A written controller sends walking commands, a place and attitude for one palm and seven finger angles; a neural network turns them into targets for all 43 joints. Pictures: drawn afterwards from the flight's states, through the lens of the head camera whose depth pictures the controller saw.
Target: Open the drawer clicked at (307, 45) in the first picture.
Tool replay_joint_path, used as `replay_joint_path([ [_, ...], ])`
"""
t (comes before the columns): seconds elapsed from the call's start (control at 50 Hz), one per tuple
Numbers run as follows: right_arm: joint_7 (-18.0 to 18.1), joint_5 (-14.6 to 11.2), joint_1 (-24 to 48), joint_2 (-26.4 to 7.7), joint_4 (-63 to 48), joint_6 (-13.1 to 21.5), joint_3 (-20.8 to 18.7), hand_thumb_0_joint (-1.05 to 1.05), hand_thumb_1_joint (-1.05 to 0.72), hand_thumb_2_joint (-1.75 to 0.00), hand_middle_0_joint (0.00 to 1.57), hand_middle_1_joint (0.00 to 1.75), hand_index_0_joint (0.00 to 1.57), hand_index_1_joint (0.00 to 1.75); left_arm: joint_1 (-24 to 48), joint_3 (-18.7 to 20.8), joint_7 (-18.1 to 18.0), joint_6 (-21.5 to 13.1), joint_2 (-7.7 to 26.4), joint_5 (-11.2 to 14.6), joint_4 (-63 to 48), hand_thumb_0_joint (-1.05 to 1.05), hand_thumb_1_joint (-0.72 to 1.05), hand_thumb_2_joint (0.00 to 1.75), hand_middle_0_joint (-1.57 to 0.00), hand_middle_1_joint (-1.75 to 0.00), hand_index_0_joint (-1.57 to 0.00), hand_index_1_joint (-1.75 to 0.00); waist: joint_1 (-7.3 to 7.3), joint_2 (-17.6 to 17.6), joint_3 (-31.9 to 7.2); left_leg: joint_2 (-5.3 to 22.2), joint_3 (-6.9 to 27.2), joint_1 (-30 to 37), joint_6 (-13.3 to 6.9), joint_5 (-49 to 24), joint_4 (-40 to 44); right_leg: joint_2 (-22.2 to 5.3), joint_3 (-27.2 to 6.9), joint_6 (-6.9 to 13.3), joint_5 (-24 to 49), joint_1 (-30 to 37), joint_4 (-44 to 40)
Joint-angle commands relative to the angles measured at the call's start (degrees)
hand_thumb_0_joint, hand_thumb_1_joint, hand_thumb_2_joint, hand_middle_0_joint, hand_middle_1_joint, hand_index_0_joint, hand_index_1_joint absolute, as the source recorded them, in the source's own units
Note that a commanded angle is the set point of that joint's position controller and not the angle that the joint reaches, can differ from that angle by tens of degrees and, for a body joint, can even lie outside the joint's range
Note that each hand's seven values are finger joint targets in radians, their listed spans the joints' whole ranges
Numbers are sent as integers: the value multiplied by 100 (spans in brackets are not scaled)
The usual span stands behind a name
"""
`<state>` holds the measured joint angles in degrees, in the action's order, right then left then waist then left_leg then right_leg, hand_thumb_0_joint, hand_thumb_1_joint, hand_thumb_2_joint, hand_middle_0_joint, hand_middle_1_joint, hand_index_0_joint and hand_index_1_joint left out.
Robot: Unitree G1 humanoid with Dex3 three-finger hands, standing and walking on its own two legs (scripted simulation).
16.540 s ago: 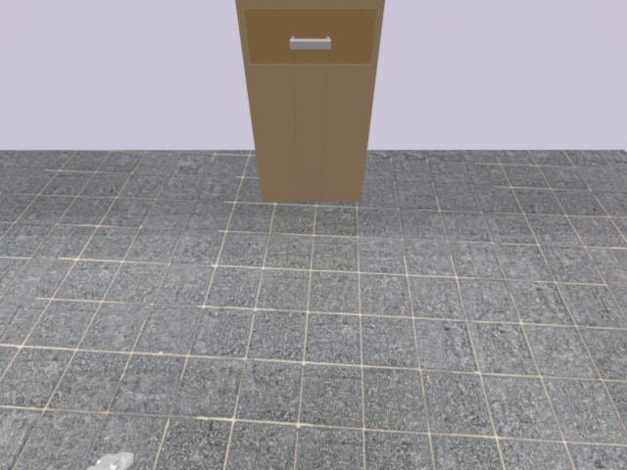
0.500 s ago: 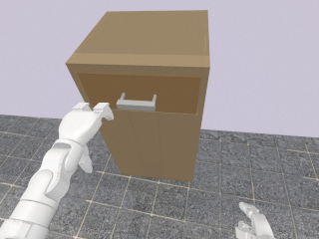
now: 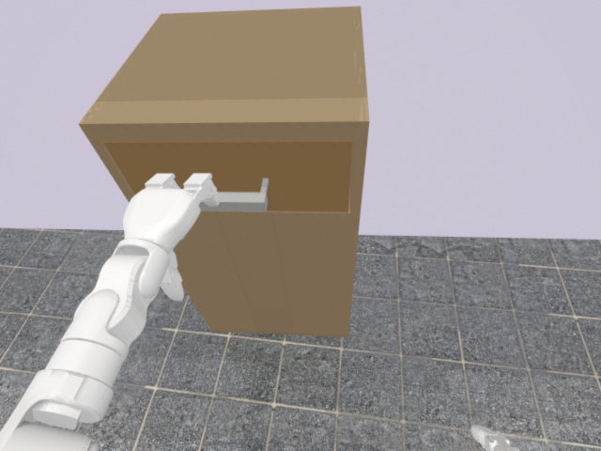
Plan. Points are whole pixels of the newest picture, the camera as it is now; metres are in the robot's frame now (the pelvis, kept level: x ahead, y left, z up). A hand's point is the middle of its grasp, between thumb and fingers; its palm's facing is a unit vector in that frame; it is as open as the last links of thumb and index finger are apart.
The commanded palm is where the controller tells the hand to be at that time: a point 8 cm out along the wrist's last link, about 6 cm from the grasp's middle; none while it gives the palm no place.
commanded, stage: move the hooked fingers above the handle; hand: left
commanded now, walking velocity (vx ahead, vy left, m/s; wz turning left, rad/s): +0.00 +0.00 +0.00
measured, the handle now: (231, 192) +0.54 +0.18 -0.01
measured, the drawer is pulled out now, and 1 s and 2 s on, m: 0.00 0.00 0.00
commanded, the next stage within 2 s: none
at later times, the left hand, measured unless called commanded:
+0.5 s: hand (206, 203) +0.45 +0.19 +0.06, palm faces +0.00 -0.05 -1.00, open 13.8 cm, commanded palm +0.43 +0.20 +0.12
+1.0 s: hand (228, 186) +0.50 +0.17 +0.05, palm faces +0.01 -0.03 -1.00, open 13.7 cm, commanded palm +0.47 +0.19 +0.11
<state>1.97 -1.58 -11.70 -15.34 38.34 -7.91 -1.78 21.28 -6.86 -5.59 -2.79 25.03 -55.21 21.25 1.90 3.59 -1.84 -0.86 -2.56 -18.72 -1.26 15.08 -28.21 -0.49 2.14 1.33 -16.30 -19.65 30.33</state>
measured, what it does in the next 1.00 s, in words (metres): stands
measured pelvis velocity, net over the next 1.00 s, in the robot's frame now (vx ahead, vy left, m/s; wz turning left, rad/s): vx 0.01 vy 0.01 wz -0.03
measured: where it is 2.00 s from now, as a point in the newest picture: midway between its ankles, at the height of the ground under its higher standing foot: outside the picture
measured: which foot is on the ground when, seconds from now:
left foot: down 0.00-1.00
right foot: down 0.00-1.00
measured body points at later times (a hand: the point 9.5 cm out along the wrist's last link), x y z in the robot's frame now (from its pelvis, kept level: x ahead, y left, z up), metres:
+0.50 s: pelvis +0.01 +0.00 -0.01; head +0.06 -0.02 +0.44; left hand +0.44 +0.19 +0.12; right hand +0.11 -0.25 -0.14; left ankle -0.01 +0.11 -0.74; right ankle -0.01 -0.10 -0.74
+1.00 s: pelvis +0.01 +0.01 -0.01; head +0.08 -0.02 +0.43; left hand +0.49 +0.17 +0.11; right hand +0.02 -0.27 -0.15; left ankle -0.01 +0.11 -0.74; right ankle -0.01 -0.10 -0.74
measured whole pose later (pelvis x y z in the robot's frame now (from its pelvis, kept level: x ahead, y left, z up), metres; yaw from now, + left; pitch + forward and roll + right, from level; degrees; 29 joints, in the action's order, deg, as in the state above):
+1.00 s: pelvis +0.01 +0.01 -0.01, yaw -2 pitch +15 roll +0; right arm 0.9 -0.5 -19.9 -15.3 40.5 -8.4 -2.9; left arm 48.1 -4.1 -16.6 1.2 22.2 -61.4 57.4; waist -5.5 3.4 -6.7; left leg 0.3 -4.2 -32.1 -1.7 18.6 -35.7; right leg 0.5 0.4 1.0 -18.2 -33.0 36.2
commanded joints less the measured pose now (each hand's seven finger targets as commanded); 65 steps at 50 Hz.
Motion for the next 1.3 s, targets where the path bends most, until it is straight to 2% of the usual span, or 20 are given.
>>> replay_joint_path([
  [0.0,58,13,300,-571,-689,259,-223,0,-90,-90,20,30,20,30,2464,843,-500,136,1358,-82,-699,0,-50,30,-30,-120,-30,-120,8,-329,-1855,-138,55,459,-100,-1831,77,113,-163,93,1918,832,-181],
  [0.06,67,15,228,-604,-650,253,-253,0,-90,-90,20,30,20,30,2690,815,-523,273,1395,-166,-414,0,-50,30,-30,-120,-30,-120,-38,-443,-2029,-125,29,473,-111,-1919,26,116,-176,82,2027,860,-148],
  [0.1,31,13,196,-585,-667,235,-268,0,-90,-90,20,30,20,30,2805,462,-476,332,1055,-186,-431,0,-50,30,-30,-120,-30,-120,-103,-242,-2133,-125,53,611,-101,-2070,-36,131,-131,104,2098,741,-89],
  [0.16,39,4,75,-616,-646,211,-287,0,-90,-90,20,30,20,30,3048,177,-327,386,813,-147,-58,0,-50,30,-30,-120,-30,-120,-257,-385,-1983,-103,67,616,-124,-2030,-108,143,-110,83,2086,537,-115],
  [0.24,69,22,-43,-634,-643,160,-276,0,-90,-90,20,30,20,30,3443,235,-217,276,907,-155,253,0,-50,30,-30,-120,-30,-120,-289,-604,-1997,-125,109,480,-142,-1935,-151,153,-108,89,2054,525,-78],
  [0.36,83,73,-289,-588,-561,148,-286,0,-90,-90,20,30,20,30,4064,683,-565,-23,1356,-311,638,0,-50,30,-30,-120,-30,-120,-226,-320,-2321,-127,129,359,-117,-2131,-300,159,-131,127,2132,446,152],
  [0.48,-14,98,-502,-583,-474,142,-332,0,-90,-90,20,30,20,30,4088,540,-922,268,1056,-449,1447,0,-50,30,-30,-120,-30,-120,-273,-256,-2409,-92,71,167,-83,-2324,-416,201,-78,138,2242,261,277],
  [0.54,-49,94,-642,-637,-432,123,-384,0,-90,-90,20,30,20,30,4471,199,-864,431,695,-456,1682,0,-50,30,-30,-120,-30,-120,-500,-445,-2455,-73,76,202,-103,-2276,-459,223,-54,111,2180,123,234],
  [0.64,8,103,-895,-697,-359,119,-424,0,-90,-90,20,30,20,30,5119,49,-693,301,657,-339,1819,0,-50,30,-30,-120,-30,-120,-759,-643,-2505,-84,126,207,-176,-1950,-511,213,-125,55,2036,37,131],
  [0.76,43,166,-1157,-694,-239,164,-397,0,-90,-90,20,30,20,30,5591,560,-1022,3,1301,-498,2000,0,-50,30,-30,-120,-30,-120,-708,-193,-2789,-102,161,1,-151,-2089,-634,224,-175,93,2131,-54,343],
  [0.82,-9,172,-1191,-690,-222,179,-373,0,-90,-90,20,30,20,30,5241,767,-1276,217,1440,-600,2536,0,-50,30,-30,-120,-30,-120,-587,-6,-2615,-75,101,-224,-102,-2126,-647,256,-108,130,2044,-192,428],
  [0.86,-33,188,-1190,-718,-263,158,-373,0,-90,-90,20,30,20,30,5171,922,-1355,398,1653,-658,2612,0,-50,30,-30,-120,-30,-120,-510,-48,-2961,-67,51,-278,-97,-2309,-677,251,-113,117,2286,57,501],
  [0.9,-63,163,-1158,-716,-319,135,-374,0,-90,-90,20,30,20,30,4779,772,-1321,631,1414,-620,2953,0,-50,30,-30,-120,-30,-120,-492,-327,-2801,-57,-37,-436,-103,-2181,-617,256,-92,92,2336,177,419],
  [0.94,-35,137,-1106,-759,-341,105,-373,0,-90,-90,20,30,20,30,4814,932,-1288,725,1657,-636,2964,0,-50,30,-30,-120,-30,-120,-496,-625,-2775,-72,-63,-620,-135,-2022,-576,248,-143,62,2363,377,370],
  [1.0,9,78,-1068,-775,-380,88,-356,0,-90,-90,20,30,20,30,4923,706,-1183,841,1530,-597,2988,0,-50,30,-30,-120,-30,-120,-596,-754,-2531,-67,-106,-663,-168,-1679,-455,225,-154,25,2166,354,227],
  [1.04,65,69,-1094,-793,-400,118,-385,0,-90,-90,20,30,20,30,5256,596,-1039,668,1453,-545,2667,0,-50,30,-30,-120,-30,-120,-715,-701,-2651,-53,-68,-476,-201,-1647,-448,204,-201,12,2087,350,168],
  [1.08,87,98,-1169,-769,-408,164,-438,0,-90,-90,20,30,20,30,5291,534,-901,390,1383,-495,2247,0,-50,30,-30,-120,-30,-120,-690,-322,-2963,-47,-46,-63,-214,-1821,-471,201,-238,22,2174,373,156],
  [1.16,93,121,-1229,-696,-332,224,-478,0,-90,-90,20,30,20,30,5394,38,-758,-105,741,-405,1771,0,-50,30,-30,-120,-30,-120,-840,-91,-2756,-11,107,390,-201,-2022,-554,242,-182,47,1927,-157,110],
  [1.24,29,117,-1231,-701,-225,236,-442,0,-90,-90,20,30,20,30,5435,8,-946,-143,616,-389,2073,0,-50,30,-30,-120,-30,-120,-896,-214,-2234,-36,173,221,-169,-1758,-545,269,-107,83,1534,-538,83],
  [1.28,3,128,-1230,-737,-167,236,-428,0,-90,-90,20,30,20,30,5359,435,-1138,-17,1078,-465,2332,0,-50,30,-30,-120,-30,-120,-774,-236,-2252,-39,183,53,-148,-1671,-525,275,-85,104,1460,-512,166],
])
